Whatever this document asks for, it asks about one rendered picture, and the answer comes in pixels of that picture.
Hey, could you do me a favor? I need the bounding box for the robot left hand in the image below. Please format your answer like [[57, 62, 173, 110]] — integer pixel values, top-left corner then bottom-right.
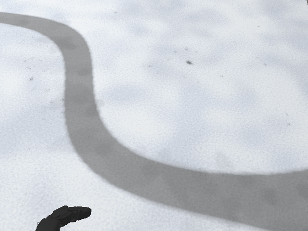
[[36, 205, 91, 231]]

